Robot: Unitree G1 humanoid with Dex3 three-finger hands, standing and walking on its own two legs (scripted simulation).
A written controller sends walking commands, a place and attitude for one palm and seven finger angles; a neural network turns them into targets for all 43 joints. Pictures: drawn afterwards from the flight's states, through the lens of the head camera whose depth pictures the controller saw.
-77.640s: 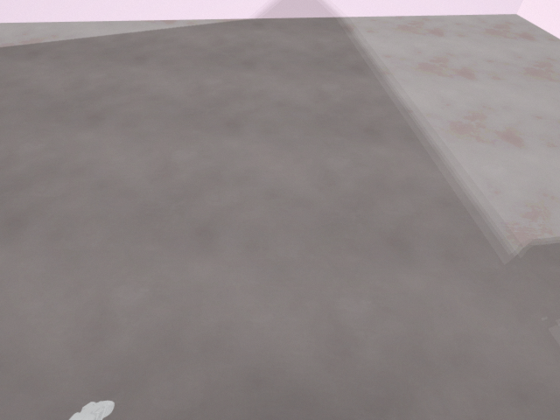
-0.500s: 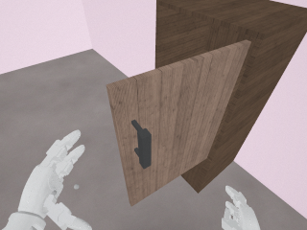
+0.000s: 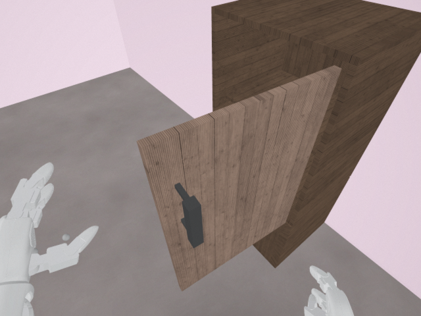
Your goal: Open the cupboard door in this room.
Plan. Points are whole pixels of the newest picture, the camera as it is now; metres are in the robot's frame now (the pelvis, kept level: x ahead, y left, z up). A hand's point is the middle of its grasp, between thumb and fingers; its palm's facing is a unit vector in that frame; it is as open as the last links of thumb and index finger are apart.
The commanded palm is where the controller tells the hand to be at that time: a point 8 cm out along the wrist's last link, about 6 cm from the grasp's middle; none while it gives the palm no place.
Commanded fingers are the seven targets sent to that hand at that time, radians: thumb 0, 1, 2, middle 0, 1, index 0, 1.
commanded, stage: draw the hand back to the body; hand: left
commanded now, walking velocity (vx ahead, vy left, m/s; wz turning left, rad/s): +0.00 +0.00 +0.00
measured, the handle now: (188, 215) +0.28 +0.08 +0.07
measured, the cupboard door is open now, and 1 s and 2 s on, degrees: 84 84 84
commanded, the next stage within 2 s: step back with the hand held close in 0.58 s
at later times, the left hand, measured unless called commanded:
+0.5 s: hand (70, 228) +0.19 +0.23 +0.15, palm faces +0.43 -0.81 -0.39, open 7.5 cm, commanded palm +0.14 +0.27 +0.17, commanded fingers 0.00 0.90 0.90 -0.20 -0.30 -0.20 -0.30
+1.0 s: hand (62, 232) +0.18 +0.24 +0.15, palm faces +0.33 -0.81 -0.49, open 7.4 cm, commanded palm +0.12 +0.29 +0.18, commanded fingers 0.00 0.90 0.90 -0.20 -0.30 -0.20 -0.30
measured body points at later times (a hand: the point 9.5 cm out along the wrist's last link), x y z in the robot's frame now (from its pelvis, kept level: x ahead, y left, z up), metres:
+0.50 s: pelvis +0.00 -0.03 +0.01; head -0.01 -0.05 +0.45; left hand +0.16 +0.27 +0.17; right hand +0.19 -0.25 -0.08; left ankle -0.02 +0.09 -0.74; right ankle -0.02 -0.12 -0.74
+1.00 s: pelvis -0.03 -0.01 +0.01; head -0.01 -0.02 +0.46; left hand +0.16 +0.28 +0.18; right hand +0.15 -0.26 -0.08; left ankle -0.02 +0.09 -0.74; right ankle -0.02 -0.12 -0.74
